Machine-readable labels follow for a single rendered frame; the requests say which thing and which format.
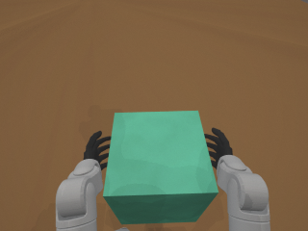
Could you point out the robot right hand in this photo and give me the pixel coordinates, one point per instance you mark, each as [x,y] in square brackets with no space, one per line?
[222,146]

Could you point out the carton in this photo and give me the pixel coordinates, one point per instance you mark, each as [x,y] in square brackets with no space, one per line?
[159,168]

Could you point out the left robot forearm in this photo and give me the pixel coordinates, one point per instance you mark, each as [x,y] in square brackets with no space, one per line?
[76,208]

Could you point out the robot left hand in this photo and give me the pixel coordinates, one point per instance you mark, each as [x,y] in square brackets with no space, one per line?
[93,151]

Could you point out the right robot forearm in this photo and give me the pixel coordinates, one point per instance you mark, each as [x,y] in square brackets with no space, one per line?
[247,195]

